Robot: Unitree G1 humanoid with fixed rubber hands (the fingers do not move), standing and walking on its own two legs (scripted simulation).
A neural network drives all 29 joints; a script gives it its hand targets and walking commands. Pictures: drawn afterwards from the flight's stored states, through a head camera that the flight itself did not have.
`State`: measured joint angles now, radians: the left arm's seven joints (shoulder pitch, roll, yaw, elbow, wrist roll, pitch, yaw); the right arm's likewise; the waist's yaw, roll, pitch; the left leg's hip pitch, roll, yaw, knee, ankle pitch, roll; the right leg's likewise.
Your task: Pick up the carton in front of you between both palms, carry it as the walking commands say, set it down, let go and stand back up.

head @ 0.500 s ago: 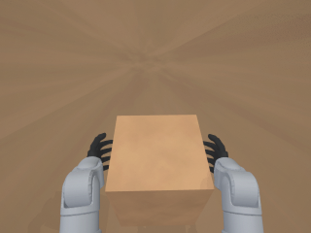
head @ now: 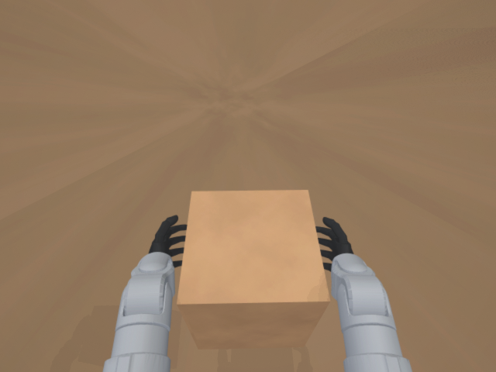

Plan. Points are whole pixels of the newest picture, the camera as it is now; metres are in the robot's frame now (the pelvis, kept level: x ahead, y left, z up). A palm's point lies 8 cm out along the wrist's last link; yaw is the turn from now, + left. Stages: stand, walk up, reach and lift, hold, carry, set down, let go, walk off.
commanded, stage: carry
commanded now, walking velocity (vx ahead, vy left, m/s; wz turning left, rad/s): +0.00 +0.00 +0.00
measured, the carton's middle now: (250, 273) +0.30 +0.00 -0.05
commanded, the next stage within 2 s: hold in 0.82 s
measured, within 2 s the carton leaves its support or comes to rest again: neither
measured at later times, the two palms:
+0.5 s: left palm (156, 272) +0.26 +0.15 +0.04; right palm (346, 272) +0.25 -0.15 +0.04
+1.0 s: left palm (166, 282) +0.24 +0.13 +0.04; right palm (363, 293) +0.22 -0.17 +0.04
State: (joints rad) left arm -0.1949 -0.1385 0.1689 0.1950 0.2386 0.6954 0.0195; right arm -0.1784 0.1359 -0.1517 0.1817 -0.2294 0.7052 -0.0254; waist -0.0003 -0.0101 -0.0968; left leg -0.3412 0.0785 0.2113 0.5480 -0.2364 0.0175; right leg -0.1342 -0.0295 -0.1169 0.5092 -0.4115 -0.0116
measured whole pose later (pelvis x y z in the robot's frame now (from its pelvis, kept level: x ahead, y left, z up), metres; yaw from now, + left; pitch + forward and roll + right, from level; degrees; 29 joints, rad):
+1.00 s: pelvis -0.04 +0.00 +0.01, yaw -5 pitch -5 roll +0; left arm -0.15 -0.13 0.15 0.09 0.23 0.72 0.03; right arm -0.18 0.14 -0.13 0.16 -0.22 0.68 -0.01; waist 0.01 -0.03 0.06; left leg -0.17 0.02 0.01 0.37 -0.11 -0.01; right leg -0.02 0.02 -0.02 0.39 -0.28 -0.03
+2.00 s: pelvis -0.10 +0.01 -0.15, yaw -10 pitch +39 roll +0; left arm -0.73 -0.16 0.54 0.45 0.28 0.29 0.04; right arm -0.87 0.05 -0.40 0.69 -0.25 0.26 0.02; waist 0.08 -0.07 -0.15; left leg -1.60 0.01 -0.03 1.25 -0.33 -0.03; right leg -1.49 0.08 0.02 1.35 -0.53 -0.02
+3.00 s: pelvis -0.14 +0.01 -0.35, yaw -9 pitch +45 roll +2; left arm -1.35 0.08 0.59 0.73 0.12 0.30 0.09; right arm -1.57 -0.29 -0.09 1.07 -0.09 0.27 -0.07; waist 0.21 -0.04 0.23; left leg -2.31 0.00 -0.02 1.93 -0.41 -0.05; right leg -2.20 0.10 0.01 2.09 -0.67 -0.01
